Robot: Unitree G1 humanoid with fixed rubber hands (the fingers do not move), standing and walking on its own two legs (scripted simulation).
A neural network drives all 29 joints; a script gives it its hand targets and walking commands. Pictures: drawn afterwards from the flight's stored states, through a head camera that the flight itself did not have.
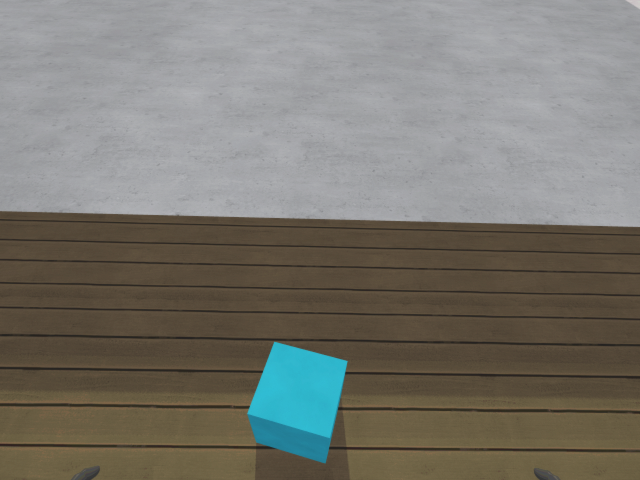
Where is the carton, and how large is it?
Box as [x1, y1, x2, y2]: [247, 342, 347, 463]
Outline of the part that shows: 274,342 247,413 256,442 325,463 347,361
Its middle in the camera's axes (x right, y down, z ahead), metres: -0.06 +0.47 +1.10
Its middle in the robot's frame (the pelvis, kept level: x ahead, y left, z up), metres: +0.45 +0.04 -0.66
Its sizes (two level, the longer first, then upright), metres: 0.210 0.200 0.250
